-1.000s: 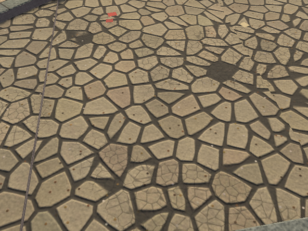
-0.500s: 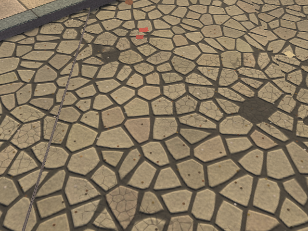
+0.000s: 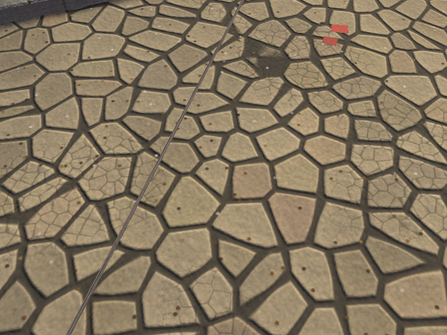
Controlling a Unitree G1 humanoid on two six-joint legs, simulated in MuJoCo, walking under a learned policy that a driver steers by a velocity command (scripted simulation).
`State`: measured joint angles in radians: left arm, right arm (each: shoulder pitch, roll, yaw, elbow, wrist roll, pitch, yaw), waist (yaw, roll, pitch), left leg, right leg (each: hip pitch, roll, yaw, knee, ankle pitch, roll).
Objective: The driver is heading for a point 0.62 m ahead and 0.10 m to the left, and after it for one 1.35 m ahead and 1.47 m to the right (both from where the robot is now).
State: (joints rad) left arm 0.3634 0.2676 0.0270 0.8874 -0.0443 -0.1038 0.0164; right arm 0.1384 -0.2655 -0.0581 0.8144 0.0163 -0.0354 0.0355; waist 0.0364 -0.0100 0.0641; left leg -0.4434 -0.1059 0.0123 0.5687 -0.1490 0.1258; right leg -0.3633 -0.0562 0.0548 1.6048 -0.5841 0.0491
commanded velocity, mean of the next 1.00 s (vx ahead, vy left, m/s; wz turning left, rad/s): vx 0.50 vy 0.00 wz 0.46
